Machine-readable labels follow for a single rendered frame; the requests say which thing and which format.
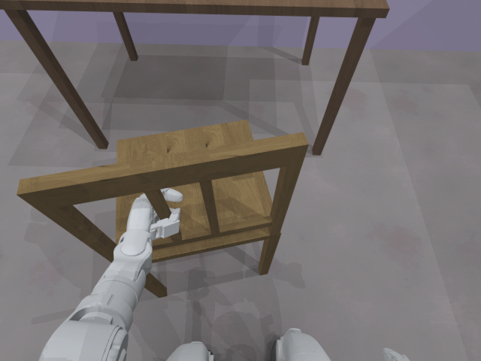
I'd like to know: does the right robot shin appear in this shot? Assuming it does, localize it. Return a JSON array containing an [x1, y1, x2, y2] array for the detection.
[[285, 329, 301, 335]]

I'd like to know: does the left robot forearm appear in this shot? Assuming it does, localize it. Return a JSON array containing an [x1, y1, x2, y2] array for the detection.
[[39, 229, 153, 361]]

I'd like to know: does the left robot upper arm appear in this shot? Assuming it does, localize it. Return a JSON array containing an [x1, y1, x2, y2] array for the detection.
[[43, 320, 129, 361]]

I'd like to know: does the table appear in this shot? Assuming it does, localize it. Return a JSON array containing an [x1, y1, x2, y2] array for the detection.
[[0, 0, 390, 156]]

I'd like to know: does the robot left thigh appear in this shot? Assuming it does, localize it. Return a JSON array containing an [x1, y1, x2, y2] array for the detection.
[[166, 343, 214, 361]]

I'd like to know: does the robot left hand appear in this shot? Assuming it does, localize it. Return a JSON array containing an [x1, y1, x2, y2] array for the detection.
[[126, 188, 183, 240]]

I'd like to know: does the chair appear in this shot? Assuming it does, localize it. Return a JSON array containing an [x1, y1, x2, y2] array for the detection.
[[17, 120, 309, 298]]

